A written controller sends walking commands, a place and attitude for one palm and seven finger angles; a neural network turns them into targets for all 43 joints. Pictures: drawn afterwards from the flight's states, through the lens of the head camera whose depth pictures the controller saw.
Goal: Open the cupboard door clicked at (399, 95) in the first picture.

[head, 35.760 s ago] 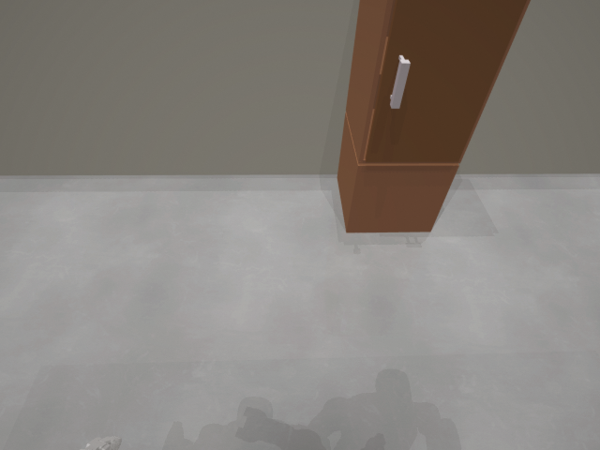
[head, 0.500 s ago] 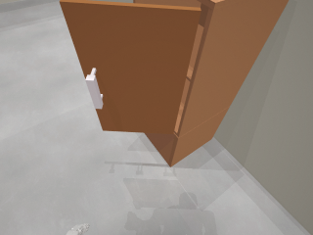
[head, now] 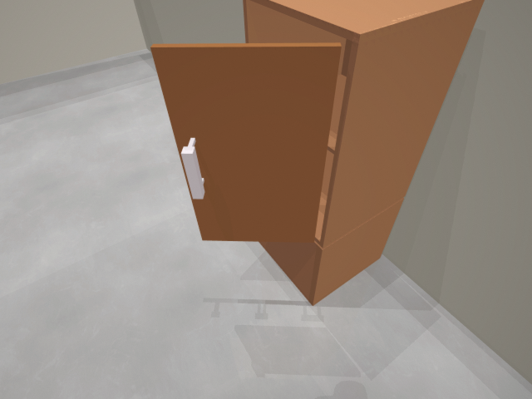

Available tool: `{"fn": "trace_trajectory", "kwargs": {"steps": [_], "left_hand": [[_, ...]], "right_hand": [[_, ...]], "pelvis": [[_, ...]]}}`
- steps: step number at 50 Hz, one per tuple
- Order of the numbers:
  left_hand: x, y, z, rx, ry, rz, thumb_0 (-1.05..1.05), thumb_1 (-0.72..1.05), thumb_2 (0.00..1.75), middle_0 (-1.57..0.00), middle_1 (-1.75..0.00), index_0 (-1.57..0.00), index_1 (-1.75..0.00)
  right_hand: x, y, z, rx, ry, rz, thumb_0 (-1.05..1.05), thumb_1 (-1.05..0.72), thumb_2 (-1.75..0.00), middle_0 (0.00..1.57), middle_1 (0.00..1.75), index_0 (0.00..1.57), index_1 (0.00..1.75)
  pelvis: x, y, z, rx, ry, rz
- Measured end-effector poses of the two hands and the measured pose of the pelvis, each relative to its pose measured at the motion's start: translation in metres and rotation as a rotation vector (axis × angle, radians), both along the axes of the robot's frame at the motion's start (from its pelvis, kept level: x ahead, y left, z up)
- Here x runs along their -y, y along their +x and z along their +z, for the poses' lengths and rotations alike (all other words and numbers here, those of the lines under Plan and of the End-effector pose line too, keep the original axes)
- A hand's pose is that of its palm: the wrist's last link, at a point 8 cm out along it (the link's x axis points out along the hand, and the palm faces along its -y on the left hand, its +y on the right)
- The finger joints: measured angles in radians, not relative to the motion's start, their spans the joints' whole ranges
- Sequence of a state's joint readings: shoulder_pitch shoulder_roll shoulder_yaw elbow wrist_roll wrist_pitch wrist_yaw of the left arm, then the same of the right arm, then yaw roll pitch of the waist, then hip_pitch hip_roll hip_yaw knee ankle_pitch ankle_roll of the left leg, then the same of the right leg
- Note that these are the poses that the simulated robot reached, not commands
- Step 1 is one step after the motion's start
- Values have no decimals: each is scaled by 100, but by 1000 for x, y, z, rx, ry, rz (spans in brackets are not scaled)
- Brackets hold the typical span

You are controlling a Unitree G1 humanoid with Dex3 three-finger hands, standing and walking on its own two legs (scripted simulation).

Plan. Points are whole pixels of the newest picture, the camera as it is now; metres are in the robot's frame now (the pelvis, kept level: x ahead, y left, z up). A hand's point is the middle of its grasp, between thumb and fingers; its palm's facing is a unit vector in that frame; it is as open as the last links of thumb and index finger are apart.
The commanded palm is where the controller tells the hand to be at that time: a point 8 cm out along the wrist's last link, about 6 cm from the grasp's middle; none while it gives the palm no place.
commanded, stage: come to a stop and stand still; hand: left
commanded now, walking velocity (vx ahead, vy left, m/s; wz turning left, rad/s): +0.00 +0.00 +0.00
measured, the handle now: (195, 168) +0.61 +0.22 -0.02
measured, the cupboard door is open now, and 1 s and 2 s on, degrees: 53 53 53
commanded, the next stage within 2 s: look again from close up in 0.38 s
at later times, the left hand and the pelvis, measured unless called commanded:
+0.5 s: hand out of the picture -0.03 +0.14 -0.17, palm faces +0.04 -0.99 -0.16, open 7.4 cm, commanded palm none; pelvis -0.01 -0.02 +0.01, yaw +1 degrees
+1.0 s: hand out of the picture +0.00 +0.12 -0.16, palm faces +0.05 -0.99 -0.16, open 7.4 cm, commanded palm none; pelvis +0.02 -0.03 +0.01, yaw +1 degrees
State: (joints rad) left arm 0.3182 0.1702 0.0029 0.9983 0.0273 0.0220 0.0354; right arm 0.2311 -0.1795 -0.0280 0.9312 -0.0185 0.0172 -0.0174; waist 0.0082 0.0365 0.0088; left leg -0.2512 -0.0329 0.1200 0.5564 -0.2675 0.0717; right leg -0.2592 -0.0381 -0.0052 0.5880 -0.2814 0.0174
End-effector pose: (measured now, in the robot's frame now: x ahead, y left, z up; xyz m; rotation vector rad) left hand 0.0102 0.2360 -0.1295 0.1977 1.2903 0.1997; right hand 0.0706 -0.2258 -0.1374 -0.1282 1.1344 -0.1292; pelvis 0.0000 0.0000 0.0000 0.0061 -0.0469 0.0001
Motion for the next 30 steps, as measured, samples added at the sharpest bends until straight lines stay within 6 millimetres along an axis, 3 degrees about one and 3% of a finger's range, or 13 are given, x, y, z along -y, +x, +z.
{"fn": "trace_trajectory", "kwargs": {"steps": [6,11,16,22,30], "left_hand": [[15,-24,-3,-37,-40,-1,1,90,90,-20,-30,-20,-30],[27,-34,-5,-50,-69,5,1,90,90,-20,-30,-20,-30],[36,-41,-6,-69,-86,13,1,90,90,-20,-30,-20,-30],[44,-44,-7,-90,-95,17,1,90,90,-20,-30,-20,-30],[53,-36,-6,-88,-94,24,1,91,90,-20,-30,-20,-30]], "right_hand": [[9,-44,1,-82,-16,-19,0,-91,-90,20,30,20,30],[14,-85,1,-191,-25,-33,1,-91,-90,20,30,19,30],[15,-113,1,-267,-21,-46,1,-91,-90,20,30,19,30],[11,-122,1,-299,-2,-56,1,-91,-90,20,30,19,30],[4,-106,-2,-280,29,-45,1,-90,-90,20,30,19,30]], "pelvis": [[3,-10,4,-14,-2,4],[7,-15,6,-23,-3,11],[11,-16,7,-29,-3,18],[16,-14,8,-34,-2,19],[22,-7,9,-35,0,21]]}}
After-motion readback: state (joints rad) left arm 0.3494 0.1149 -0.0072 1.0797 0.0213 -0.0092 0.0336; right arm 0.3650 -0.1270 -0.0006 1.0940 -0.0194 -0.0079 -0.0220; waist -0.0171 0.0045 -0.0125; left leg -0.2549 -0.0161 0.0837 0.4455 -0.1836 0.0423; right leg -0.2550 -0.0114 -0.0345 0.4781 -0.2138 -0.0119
